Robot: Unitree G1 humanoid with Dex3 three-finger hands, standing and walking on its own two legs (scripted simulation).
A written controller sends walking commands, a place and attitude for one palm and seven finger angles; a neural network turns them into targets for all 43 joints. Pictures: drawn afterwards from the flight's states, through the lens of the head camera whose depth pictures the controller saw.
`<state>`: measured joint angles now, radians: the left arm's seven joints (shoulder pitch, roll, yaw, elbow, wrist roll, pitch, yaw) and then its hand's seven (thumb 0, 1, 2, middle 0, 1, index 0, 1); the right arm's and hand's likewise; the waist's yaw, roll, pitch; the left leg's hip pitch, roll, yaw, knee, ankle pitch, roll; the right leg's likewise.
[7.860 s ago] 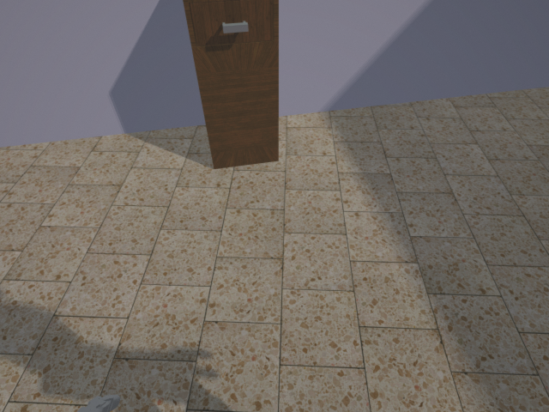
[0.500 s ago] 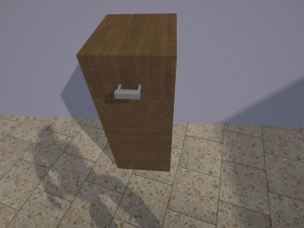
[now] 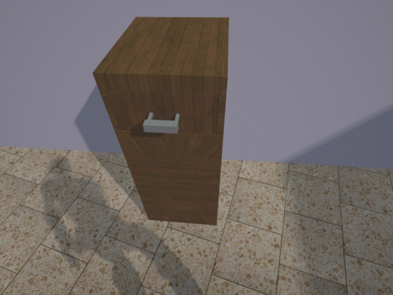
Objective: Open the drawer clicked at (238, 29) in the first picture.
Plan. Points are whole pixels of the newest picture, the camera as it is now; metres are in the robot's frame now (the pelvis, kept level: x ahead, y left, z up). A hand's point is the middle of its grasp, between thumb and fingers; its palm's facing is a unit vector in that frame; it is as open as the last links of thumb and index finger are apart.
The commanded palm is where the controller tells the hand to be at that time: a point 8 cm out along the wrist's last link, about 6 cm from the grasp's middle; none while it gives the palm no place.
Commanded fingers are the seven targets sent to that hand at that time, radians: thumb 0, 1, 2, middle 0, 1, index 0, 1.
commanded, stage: look again from close up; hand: left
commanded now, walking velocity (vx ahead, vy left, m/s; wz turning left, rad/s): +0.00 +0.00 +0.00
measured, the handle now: (162, 121) +0.60 +0.14 +0.00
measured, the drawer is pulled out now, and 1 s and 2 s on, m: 0.00 0.00 0.00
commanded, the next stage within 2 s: raise the hand with hooked fingers in 0.18 s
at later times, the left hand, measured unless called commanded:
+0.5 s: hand (117, 231) +0.26 +0.19 -0.02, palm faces +0.02 -0.67 -0.74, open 7.6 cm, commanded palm +0.15 +0.22 -0.03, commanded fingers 0.00 0.62 0.78 -0.22 -0.48 -0.22 -0.48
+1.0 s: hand (107, 215) +0.27 +0.21 +0.01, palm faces +0.20 -0.08 -0.98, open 10.3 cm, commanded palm +0.22 +0.22 +0.05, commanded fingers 0.00 0.04 0.53 -0.26 -0.86 -0.26 -0.86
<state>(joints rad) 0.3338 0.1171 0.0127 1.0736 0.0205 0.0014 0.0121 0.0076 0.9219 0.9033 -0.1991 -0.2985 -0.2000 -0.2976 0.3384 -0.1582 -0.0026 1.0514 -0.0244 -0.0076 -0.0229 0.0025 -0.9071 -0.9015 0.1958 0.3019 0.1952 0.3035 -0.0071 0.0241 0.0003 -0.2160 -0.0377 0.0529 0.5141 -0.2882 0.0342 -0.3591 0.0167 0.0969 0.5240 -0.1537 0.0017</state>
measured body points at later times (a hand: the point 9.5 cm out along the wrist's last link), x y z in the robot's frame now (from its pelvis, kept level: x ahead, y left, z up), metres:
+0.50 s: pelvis +0.05 +0.00 -0.01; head +0.05 -0.04 +0.44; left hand +0.25 +0.23 +0.02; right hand +0.20 -0.25 -0.12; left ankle -0.01 +0.10 -0.73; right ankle +0.08 -0.12 -0.73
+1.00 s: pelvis +0.04 -0.02 -0.05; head +0.09 -0.05 +0.40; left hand +0.26 +0.21 +0.06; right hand +0.29 -0.18 -0.15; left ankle -0.01 +0.10 -0.73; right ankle +0.08 -0.12 -0.73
